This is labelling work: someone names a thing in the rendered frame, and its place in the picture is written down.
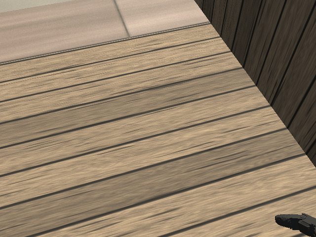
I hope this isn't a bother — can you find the robot right hand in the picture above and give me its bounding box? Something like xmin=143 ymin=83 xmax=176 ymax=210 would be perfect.
xmin=275 ymin=213 xmax=316 ymax=237

